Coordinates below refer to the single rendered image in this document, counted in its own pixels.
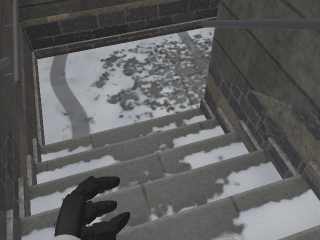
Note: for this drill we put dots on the stairs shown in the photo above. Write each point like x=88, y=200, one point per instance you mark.
x=181, y=178

